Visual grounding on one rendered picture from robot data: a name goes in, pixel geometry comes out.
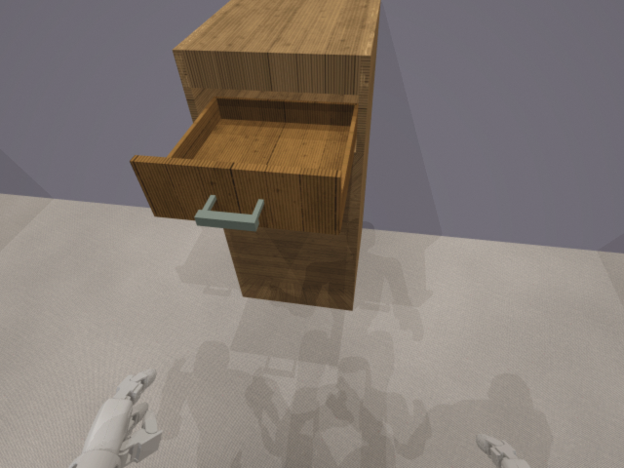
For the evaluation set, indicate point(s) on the cabinet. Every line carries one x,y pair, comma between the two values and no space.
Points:
315,50

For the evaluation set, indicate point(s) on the robot left hand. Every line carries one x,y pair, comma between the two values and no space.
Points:
113,426

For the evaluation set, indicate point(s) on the robot right hand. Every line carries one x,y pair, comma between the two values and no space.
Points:
501,453

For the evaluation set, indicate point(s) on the handle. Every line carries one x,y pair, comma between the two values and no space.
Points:
248,222

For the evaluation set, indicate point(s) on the drawer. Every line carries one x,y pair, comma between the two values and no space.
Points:
296,155

